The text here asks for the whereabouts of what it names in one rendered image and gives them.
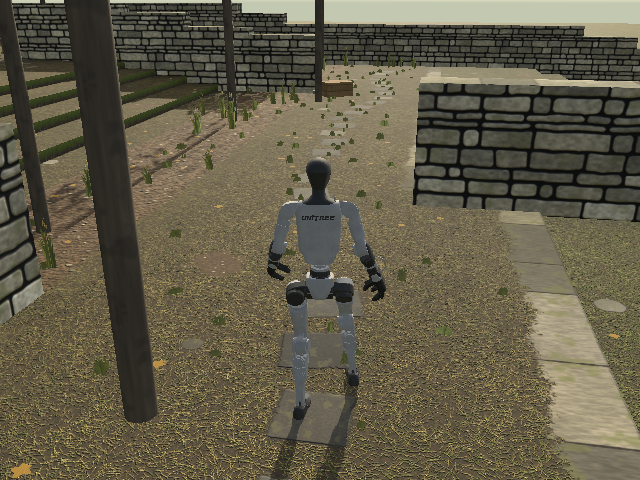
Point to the right robot hand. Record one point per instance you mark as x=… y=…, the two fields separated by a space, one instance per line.
x=380 y=286

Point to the robot right forearm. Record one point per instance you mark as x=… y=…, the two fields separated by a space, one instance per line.
x=370 y=265

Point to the robot right upper arm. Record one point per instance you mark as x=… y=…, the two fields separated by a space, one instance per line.
x=351 y=211

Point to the left robot hand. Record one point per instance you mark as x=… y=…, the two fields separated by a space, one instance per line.
x=273 y=274

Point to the robot left forearm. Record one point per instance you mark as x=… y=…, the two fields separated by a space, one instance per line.
x=273 y=259

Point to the robot left upper arm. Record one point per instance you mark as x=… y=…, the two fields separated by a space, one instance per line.
x=287 y=211

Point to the humanoid robot head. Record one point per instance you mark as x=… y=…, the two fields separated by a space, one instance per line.
x=318 y=171

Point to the left robot shin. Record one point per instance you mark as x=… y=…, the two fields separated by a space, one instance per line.
x=300 y=372

